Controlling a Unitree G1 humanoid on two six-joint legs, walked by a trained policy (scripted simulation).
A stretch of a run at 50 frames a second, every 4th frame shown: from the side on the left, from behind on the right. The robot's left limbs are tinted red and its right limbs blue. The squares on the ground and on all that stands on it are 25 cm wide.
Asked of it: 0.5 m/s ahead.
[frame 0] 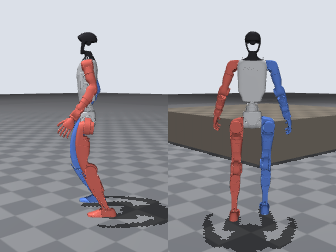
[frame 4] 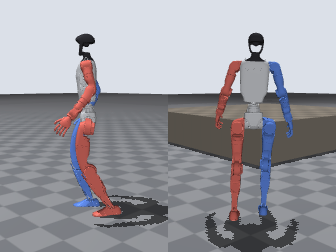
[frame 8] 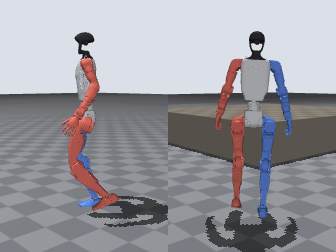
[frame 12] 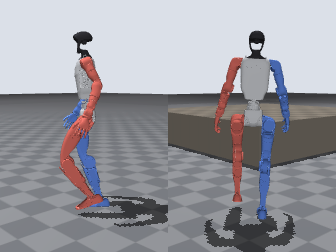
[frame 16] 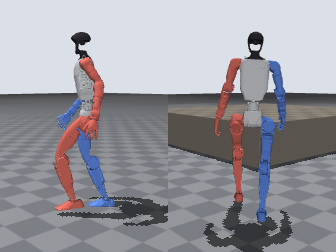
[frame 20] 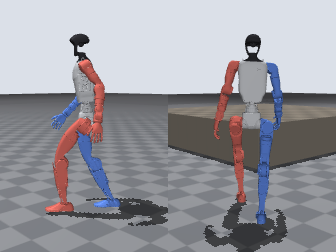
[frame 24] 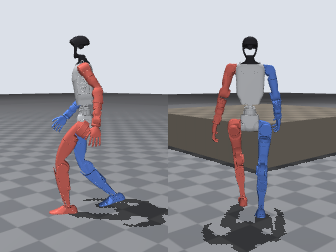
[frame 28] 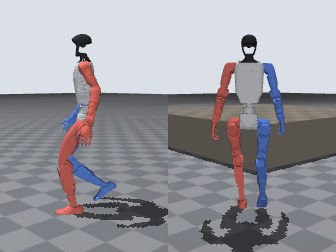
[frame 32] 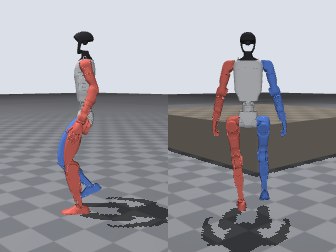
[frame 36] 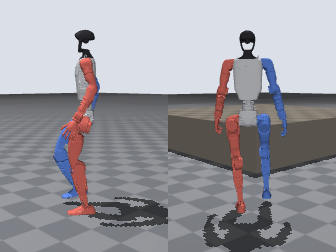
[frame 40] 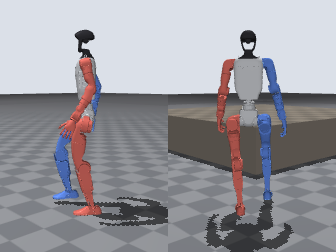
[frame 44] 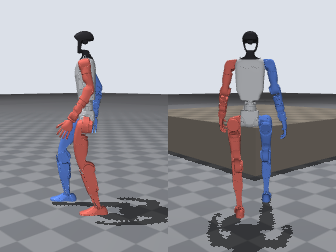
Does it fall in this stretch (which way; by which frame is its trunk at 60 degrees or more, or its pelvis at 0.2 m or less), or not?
no
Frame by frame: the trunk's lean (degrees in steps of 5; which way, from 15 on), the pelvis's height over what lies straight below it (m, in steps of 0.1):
0: 0, 0.8
4: 5, 0.8
8: 5, 0.8
12: 5, 0.8
16: 5, 0.8
20: 5, 0.8
24: 5, 0.7
28: 5, 0.8
32: 0, 0.8
36: 0, 0.8
40: 0, 0.8
44: 0, 0.8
